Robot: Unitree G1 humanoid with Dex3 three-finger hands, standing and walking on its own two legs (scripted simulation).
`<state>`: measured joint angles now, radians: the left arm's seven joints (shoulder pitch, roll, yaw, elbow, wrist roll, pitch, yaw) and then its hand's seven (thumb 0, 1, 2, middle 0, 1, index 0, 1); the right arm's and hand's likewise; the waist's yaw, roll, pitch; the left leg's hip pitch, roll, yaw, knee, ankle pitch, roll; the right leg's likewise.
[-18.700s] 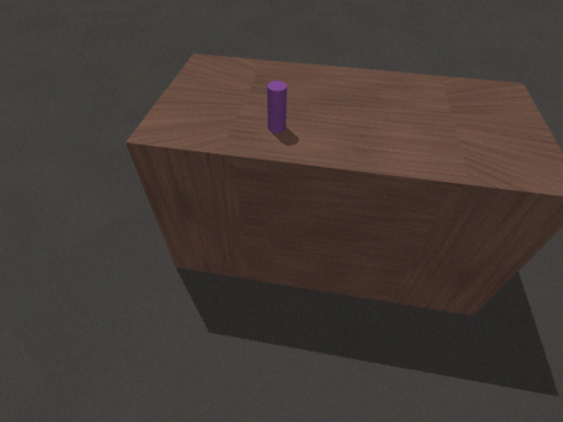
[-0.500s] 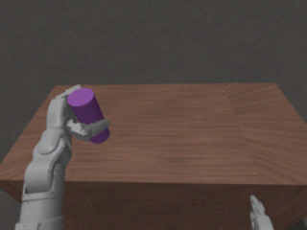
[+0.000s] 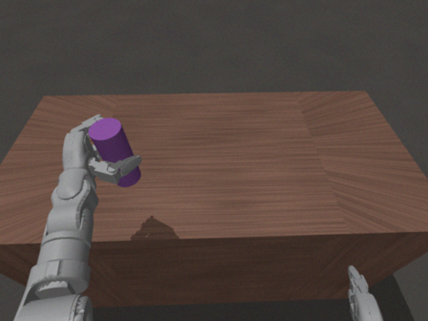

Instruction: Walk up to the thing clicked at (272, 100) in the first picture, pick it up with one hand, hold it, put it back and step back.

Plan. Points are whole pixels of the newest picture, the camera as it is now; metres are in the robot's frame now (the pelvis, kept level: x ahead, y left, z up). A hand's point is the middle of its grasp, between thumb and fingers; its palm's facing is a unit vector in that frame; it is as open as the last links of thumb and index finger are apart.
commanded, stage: crouch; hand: left
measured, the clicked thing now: (117, 155) +0.39 +0.17 +0.11
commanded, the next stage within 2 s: lower in 0.54 s
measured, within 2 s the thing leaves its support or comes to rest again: rests again in 1.80 s
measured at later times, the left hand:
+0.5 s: hand (121, 150) +0.44 +0.19 +0.07, palm faces +0.16 -0.99 +0.01, open 8.9 cm
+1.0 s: hand (127, 160) +0.46 +0.19 +0.02, palm faces +0.16 -0.99 +0.01, open 8.9 cm
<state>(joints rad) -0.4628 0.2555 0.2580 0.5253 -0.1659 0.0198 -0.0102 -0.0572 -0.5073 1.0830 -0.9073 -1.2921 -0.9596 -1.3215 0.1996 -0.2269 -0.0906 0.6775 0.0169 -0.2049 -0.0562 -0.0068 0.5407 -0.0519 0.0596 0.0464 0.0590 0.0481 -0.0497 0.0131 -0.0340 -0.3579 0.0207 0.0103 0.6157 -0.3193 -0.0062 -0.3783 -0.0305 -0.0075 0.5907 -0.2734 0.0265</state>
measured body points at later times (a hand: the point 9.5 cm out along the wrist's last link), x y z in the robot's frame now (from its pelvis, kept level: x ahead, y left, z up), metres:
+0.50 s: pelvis +0.00 +0.00 -0.02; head +0.05 +0.01 +0.43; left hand +0.43 +0.24 +0.07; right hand +0.15 -0.27 -0.09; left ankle +0.00 +0.12 -0.73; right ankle +0.02 -0.14 -0.73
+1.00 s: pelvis +0.00 +0.00 -0.04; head +0.08 +0.02 +0.40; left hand +0.44 +0.24 +0.02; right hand +0.15 -0.26 -0.09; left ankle +0.00 +0.12 -0.73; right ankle +0.02 -0.14 -0.73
